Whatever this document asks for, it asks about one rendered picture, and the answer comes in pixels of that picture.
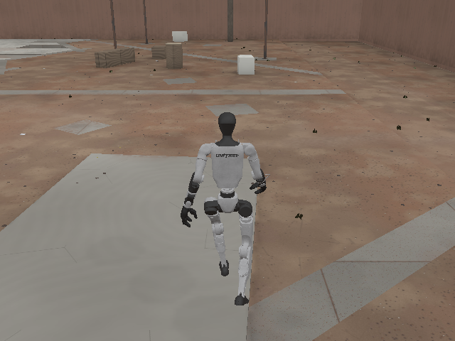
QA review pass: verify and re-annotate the robot right forearm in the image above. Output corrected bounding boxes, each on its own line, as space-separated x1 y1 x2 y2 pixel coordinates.
256 169 266 187

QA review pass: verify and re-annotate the left robot hand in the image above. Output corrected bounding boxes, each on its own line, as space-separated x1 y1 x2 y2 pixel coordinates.
181 206 197 227

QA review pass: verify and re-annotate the humanoid robot head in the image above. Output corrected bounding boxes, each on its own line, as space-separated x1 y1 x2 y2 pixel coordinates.
215 112 240 146

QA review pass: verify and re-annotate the right robot hand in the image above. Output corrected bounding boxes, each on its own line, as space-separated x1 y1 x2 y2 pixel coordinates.
250 182 267 194

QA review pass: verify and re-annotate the left robot thigh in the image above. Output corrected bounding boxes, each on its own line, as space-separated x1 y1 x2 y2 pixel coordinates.
204 197 224 235

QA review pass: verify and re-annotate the robot right upper arm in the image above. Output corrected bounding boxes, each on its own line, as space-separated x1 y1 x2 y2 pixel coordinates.
242 143 263 180

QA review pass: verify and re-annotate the robot left upper arm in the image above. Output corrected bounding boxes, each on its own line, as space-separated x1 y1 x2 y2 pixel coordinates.
193 143 213 184

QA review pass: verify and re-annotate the robot left forearm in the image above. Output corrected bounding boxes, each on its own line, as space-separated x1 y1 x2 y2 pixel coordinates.
183 172 199 208

